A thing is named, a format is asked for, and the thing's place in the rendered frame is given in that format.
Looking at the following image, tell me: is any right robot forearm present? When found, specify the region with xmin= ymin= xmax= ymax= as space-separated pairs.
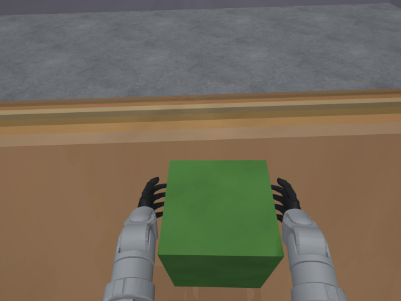
xmin=282 ymin=209 xmax=347 ymax=301

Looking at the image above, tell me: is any left robot hand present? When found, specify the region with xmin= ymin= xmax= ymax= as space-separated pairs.
xmin=138 ymin=177 xmax=167 ymax=218

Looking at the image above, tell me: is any right robot hand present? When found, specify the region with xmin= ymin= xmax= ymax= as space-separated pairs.
xmin=271 ymin=178 xmax=301 ymax=222

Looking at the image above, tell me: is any left robot forearm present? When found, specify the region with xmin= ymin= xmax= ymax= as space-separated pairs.
xmin=102 ymin=206 xmax=158 ymax=301

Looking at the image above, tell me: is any carton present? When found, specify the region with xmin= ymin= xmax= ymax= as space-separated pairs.
xmin=157 ymin=160 xmax=284 ymax=288

